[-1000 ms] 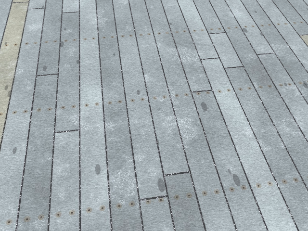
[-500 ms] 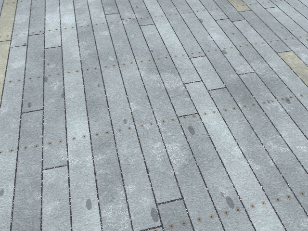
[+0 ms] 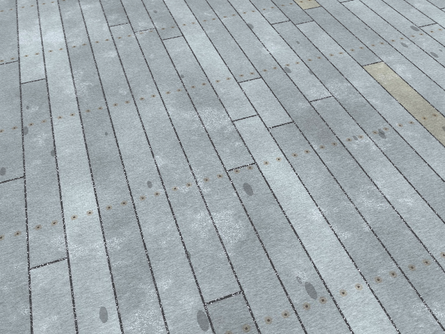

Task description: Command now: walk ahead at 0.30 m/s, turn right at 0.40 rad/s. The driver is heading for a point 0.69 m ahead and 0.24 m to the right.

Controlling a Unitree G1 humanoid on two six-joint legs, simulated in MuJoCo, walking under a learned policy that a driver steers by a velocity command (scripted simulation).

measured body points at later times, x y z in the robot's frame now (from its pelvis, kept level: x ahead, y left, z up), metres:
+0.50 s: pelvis +0.19 -0.08 +0.00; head +0.22 -0.10 +0.45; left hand +0.18 +0.18 -0.13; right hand +0.33 -0.35 -0.11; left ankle +0.37 +0.02 -0.69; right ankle +0.04 -0.12 -0.74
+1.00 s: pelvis +0.41 -0.13 +0.00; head +0.44 -0.15 +0.45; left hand +0.67 -0.01 -0.12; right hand +0.29 -0.36 -0.14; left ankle +0.43 -0.03 -0.74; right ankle +0.44 -0.27 -0.71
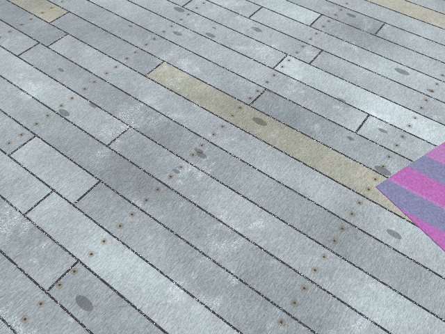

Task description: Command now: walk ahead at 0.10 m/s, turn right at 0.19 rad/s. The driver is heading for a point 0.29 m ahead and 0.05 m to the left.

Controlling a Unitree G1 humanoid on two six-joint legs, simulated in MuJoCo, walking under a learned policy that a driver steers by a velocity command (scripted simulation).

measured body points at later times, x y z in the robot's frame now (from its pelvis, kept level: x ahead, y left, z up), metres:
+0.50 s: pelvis +0.12 +0.01 +0.00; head +0.13 +0.02 +0.44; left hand +0.14 +0.26 -0.16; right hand +0.21 -0.24 -0.13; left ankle +0.16 +0.10 -0.75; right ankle +0.10 -0.10 -0.74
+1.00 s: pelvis +0.17 +0.04 +0.00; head +0.17 +0.05 +0.45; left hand +0.18 +0.27 -0.16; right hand +0.18 -0.20 -0.15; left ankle +0.16 +0.10 -0.74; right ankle +0.11 -0.10 -0.74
